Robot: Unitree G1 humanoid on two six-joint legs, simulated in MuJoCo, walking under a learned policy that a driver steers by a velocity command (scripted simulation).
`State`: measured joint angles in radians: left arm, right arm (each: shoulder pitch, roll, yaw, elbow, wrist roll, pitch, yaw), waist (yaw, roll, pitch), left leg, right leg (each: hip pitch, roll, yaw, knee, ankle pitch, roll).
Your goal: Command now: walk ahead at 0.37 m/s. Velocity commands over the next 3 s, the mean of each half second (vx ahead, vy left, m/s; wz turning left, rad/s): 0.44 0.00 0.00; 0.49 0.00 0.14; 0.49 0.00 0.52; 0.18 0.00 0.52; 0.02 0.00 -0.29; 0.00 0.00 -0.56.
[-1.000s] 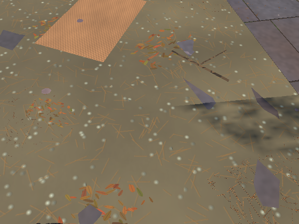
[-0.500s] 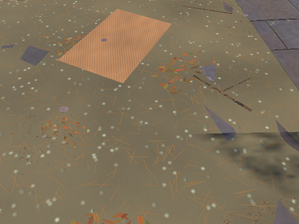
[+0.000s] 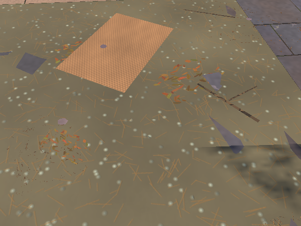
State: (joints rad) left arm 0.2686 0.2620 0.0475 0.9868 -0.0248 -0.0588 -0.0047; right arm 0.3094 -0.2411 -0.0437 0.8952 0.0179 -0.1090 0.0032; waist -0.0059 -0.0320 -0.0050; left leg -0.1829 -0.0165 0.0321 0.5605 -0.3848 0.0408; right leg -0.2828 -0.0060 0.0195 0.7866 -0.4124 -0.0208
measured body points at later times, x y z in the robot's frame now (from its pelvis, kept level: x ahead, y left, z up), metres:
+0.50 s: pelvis +0.25 -0.05 +0.00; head +0.27 -0.05 +0.45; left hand +0.38 +0.22 -0.11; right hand +0.28 -0.32 -0.13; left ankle +0.14 +0.10 -0.63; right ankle +0.32 -0.13 -0.73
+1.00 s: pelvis +0.53 +0.03 +0.00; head +0.57 +0.05 +0.45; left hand +0.55 +0.31 -0.14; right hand +0.71 -0.22 -0.10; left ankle +0.60 +0.11 -0.73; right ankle +0.40 -0.13 -0.64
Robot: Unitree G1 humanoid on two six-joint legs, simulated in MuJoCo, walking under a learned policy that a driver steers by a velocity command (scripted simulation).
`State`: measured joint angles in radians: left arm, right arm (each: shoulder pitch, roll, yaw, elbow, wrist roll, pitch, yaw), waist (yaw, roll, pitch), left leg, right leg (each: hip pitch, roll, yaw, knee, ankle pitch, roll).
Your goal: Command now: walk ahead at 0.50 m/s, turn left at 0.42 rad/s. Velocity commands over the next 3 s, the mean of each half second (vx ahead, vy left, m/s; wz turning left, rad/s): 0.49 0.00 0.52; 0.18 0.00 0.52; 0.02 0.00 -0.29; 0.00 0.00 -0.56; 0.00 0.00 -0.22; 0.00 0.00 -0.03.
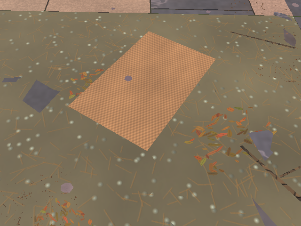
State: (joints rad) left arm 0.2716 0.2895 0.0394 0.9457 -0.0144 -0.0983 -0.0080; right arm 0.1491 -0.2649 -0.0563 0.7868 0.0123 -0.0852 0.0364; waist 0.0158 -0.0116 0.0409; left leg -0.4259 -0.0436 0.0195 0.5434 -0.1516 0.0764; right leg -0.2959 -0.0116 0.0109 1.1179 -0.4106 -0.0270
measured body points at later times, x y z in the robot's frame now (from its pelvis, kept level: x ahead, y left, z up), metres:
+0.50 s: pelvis +0.29 -0.02 +0.00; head +0.32 -0.02 +0.45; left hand +0.41 +0.28 -0.08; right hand +0.41 -0.29 -0.12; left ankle +0.13 +0.07 -0.65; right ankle +0.39 -0.11 -0.73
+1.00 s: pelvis +0.43 +0.05 +0.00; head +0.46 +0.10 +0.45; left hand +0.39 +0.37 -0.12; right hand +0.73 -0.07 -0.07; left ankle +0.45 +0.17 -0.73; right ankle +0.45 -0.10 -0.65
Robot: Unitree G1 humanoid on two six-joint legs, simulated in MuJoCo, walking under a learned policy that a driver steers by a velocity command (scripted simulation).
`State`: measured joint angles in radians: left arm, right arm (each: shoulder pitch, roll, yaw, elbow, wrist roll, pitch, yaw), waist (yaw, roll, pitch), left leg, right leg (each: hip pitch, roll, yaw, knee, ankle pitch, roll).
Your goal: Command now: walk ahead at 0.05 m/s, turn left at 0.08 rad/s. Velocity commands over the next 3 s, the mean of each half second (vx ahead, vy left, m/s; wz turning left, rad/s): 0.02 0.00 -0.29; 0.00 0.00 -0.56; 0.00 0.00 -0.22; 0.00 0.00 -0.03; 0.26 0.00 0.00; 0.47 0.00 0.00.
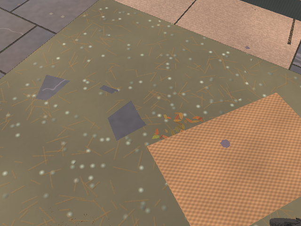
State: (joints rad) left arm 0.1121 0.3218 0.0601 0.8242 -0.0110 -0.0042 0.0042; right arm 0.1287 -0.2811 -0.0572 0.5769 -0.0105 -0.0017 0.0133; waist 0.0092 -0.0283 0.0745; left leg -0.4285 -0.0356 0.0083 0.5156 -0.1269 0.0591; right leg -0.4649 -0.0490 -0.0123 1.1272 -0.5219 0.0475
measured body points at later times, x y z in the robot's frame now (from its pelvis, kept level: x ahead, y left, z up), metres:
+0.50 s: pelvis +0.03 -0.02 +0.01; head +0.06 -0.04 +0.46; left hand +0.18 +0.25 -0.09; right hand +0.15 -0.33 -0.09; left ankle +0.06 +0.11 -0.69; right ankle +0.01 -0.14 -0.73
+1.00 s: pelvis +0.02 -0.02 +0.01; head +0.05 -0.05 +0.45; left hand +0.31 +0.13 -0.09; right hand -0.01 -0.34 -0.10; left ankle +0.07 +0.11 -0.73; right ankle -0.03 -0.13 -0.72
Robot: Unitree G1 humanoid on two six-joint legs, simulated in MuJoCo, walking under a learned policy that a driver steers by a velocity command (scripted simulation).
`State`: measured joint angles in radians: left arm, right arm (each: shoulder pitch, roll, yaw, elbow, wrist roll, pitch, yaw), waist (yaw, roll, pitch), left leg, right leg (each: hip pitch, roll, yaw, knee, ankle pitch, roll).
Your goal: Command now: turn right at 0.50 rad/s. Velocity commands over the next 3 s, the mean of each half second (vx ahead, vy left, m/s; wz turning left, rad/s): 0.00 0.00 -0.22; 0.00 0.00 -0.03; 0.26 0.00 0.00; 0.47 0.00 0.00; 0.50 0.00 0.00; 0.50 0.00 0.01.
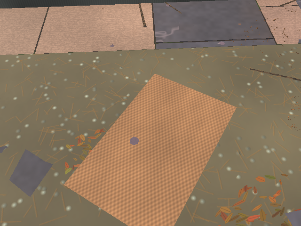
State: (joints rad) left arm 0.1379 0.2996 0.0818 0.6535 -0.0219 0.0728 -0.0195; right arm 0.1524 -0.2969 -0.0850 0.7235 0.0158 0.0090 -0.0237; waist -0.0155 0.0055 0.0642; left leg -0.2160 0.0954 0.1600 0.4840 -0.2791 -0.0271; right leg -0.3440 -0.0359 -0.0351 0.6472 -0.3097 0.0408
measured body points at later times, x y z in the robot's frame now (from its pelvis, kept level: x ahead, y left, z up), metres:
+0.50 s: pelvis +0.01 -0.02 +0.00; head +0.03 -0.02 +0.45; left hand +0.19 +0.21 -0.11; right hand +0.10 -0.30 -0.11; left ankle +0.02 +0.12 -0.74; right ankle +0.00 -0.12 -0.74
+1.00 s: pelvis +0.02 -0.01 +0.00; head +0.03 -0.01 +0.45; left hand +0.13 +0.25 -0.13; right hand +0.08 -0.27 -0.13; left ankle +0.02 +0.12 -0.74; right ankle +0.00 -0.12 -0.74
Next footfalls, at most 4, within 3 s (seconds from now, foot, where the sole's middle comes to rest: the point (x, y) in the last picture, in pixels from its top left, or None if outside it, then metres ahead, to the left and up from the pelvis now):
0.02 right None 0.04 -0.12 -0.77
0.42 left None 0.06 0.12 -0.77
1.74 right None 0.43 -0.14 -0.77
2.26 left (139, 165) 0.72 0.09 -0.77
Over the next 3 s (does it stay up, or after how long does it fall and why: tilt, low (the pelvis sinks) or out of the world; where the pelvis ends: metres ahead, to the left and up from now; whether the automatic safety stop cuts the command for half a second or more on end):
stays up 0.95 -0.08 0.01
